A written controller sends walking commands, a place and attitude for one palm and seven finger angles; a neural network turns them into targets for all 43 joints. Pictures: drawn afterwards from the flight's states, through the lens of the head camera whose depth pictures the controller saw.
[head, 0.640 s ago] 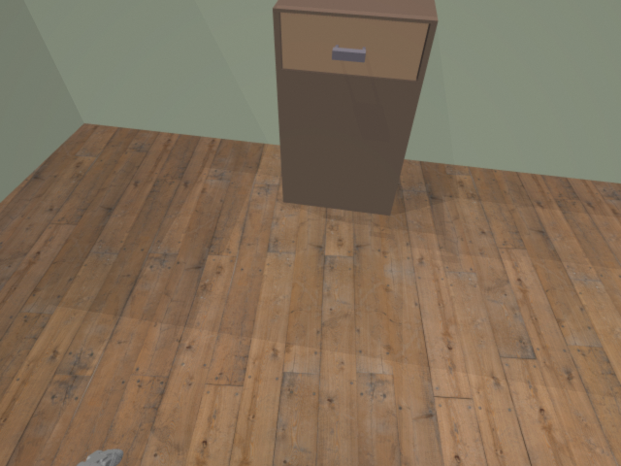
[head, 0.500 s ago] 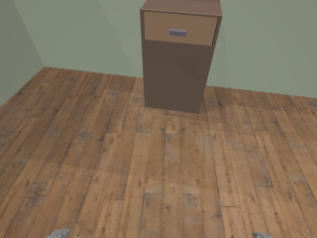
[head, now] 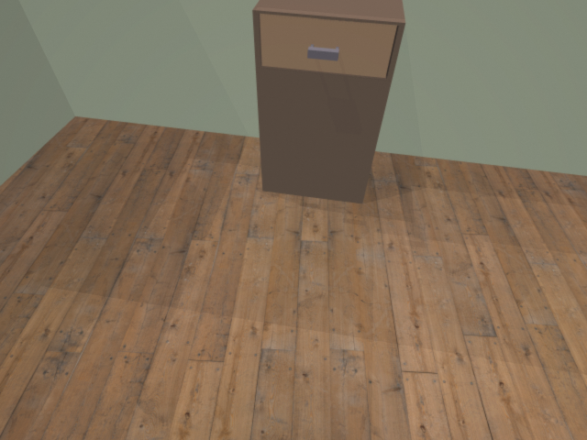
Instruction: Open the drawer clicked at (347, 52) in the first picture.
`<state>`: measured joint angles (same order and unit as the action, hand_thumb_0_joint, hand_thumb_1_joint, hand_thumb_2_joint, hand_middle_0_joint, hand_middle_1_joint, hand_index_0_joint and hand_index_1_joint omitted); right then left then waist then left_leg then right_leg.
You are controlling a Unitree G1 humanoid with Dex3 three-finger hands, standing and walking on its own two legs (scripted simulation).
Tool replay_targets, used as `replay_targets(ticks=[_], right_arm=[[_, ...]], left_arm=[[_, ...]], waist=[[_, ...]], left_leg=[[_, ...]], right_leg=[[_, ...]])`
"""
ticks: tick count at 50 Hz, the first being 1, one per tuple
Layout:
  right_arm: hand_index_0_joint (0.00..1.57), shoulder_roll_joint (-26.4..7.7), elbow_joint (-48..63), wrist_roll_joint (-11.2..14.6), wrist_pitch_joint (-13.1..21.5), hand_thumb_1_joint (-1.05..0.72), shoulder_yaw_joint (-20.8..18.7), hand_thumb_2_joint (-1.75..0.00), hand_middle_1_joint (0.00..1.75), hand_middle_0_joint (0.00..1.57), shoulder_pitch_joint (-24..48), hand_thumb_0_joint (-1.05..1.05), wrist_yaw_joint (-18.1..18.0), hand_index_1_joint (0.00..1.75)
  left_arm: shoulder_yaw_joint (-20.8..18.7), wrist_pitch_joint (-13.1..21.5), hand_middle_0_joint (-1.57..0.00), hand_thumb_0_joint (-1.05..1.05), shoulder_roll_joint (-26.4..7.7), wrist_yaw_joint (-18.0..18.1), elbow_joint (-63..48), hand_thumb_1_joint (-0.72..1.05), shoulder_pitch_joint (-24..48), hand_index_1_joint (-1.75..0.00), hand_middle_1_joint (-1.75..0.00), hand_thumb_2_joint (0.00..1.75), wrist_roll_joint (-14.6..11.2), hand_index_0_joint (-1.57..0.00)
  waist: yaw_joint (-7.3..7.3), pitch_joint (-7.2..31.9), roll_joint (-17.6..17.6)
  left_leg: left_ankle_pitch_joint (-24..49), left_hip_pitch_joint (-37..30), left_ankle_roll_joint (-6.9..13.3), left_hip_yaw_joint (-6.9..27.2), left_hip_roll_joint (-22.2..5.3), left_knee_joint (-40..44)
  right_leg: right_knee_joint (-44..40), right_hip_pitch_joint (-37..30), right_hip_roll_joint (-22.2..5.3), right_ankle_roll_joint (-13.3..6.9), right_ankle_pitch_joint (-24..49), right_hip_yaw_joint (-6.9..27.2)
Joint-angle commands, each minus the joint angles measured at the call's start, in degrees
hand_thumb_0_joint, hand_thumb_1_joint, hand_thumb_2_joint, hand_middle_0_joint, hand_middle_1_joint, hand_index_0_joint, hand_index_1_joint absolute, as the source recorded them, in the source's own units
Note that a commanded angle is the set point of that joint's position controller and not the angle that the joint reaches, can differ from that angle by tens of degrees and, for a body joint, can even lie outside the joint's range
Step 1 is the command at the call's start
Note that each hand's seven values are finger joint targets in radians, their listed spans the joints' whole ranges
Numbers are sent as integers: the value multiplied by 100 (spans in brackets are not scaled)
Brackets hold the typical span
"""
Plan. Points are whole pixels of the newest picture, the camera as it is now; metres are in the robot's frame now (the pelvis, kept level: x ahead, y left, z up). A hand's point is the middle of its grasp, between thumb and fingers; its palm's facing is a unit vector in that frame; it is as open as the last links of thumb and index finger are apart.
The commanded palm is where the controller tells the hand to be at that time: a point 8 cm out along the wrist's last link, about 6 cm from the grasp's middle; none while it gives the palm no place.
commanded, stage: stand and wait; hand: left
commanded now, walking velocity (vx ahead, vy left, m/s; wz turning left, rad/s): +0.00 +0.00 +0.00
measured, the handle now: (323, 50) +1.31 -0.03 -0.04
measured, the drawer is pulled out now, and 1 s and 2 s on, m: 0.00 0.00 0.00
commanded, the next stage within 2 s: look at it before walking up in 0.18 s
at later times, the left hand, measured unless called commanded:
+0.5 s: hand out of the picture +0.07 +0.24 -0.16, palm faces -0.03 -0.95 -0.32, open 7.4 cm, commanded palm none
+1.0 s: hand out of the picture +0.06 +0.24 -0.16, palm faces -0.03 -0.95 -0.32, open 7.4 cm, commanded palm none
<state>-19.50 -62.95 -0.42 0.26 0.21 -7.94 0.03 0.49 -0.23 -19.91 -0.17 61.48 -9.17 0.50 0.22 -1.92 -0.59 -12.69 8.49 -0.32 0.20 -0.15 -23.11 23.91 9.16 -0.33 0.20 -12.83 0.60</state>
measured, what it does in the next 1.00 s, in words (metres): stands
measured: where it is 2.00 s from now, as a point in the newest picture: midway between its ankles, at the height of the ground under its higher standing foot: (313, 409)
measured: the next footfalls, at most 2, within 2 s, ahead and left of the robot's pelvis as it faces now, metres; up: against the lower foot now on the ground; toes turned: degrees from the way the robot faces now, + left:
left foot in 1.70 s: +0.41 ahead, +0.06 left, +0.00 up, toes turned -8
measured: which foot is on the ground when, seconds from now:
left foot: down 0.00-1.00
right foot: down 0.00-1.00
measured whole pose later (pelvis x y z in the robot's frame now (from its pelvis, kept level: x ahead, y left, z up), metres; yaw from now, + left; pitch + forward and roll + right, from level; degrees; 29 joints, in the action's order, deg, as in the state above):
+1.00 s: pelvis +0.00 +0.00 +0.00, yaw -1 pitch -2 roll +0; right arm -18.1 -63.7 -0.7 0.3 0.4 -7.8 0.0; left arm 0.5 -0.4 -18.6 0.2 62.3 -10.3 0.8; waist 0.8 -0.9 -0.4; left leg -12.6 8.4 -0.5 -0.9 -0.7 -22.6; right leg 23.4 9.6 0.2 0.1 -12.3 1.7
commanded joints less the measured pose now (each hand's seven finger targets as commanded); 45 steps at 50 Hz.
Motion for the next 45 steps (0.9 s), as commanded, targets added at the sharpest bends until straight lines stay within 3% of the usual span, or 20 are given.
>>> replay_targets(ticks=[1, 26, 45], right_arm=[[20, -1145, 362, -11, 164, -90, -226, -90, 30, 20, 398, 0, -69, 30], [20, -1141, 282, -7, 164, -90, -220, -90, 30, 20, 338, 0, -51, 30], [20, -1137, 242, 10, 170, -90, -217, -90, 30, 20, 344, 0, -62, 30]], left_arm=[[-227, 163, -20, 0, -1132, 88, -343, 90, 319, -30, -30, 90, 2, -20], [-217, 159, -20, 0, -1110, 77, -324, 90, 295, -30, -30, 90, 21, -20], [-210, 180, -20, 0, -1107, 85, -244, 90, 234, -30, -30, 90, 18, -20]], waist=[[-13, 372, 38], [-9, 243, 99], [-11, 377, 57]], left_leg=[[657, 5, 209, 532, -612, 407], [365, 54, 195, 577, -635, 574], [772, -131, 185, 545, -666, 530]], right_leg=[[-461, -36, -648, -218, 613, 598], [-622, 101, -604, -191, 210, 650], [-570, -35, -636, -186, 737, 597]])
